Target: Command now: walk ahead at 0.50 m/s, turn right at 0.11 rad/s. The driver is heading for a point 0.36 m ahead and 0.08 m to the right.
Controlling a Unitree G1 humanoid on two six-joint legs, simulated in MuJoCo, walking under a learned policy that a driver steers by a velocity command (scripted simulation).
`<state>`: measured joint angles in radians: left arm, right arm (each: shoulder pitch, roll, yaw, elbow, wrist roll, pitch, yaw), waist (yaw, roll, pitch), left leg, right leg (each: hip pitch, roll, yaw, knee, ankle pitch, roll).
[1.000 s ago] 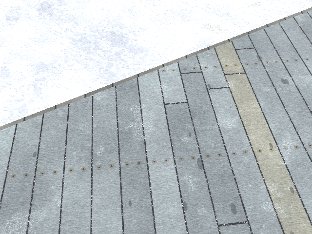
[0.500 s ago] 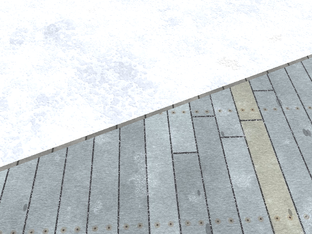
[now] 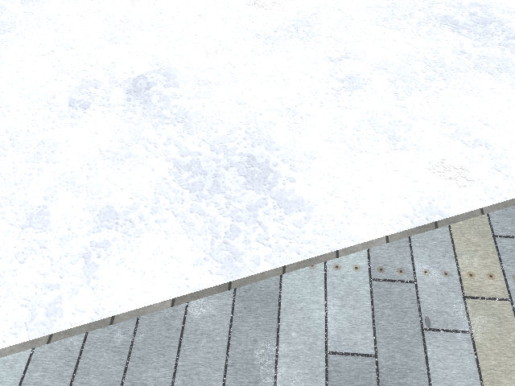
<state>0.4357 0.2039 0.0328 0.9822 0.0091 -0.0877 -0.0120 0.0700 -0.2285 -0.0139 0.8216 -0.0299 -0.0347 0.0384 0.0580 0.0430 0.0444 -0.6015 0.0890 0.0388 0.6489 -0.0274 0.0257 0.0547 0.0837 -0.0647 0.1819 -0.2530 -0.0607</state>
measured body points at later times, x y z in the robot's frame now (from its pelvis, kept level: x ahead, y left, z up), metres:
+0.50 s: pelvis +0.24 +0.02 +0.00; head +0.27 +0.02 +0.45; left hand +0.41 +0.23 -0.13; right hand +0.18 -0.22 -0.14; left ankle +0.19 +0.11 -0.74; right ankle +0.34 -0.11 -0.71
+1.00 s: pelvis +0.30 +0.01 +0.00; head +0.30 +0.01 +0.45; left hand +0.38 +0.23 -0.15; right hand +0.25 -0.22 -0.15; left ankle +0.31 +0.12 -0.74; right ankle +0.34 -0.09 -0.74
